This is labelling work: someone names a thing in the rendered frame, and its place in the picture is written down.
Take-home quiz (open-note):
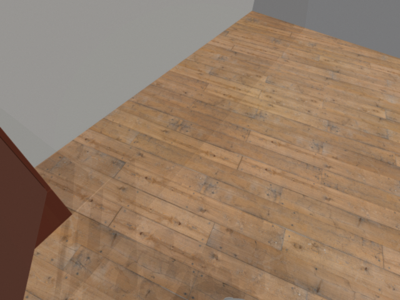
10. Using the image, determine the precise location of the cupboard door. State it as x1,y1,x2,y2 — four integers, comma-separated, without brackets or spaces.
0,138,47,300

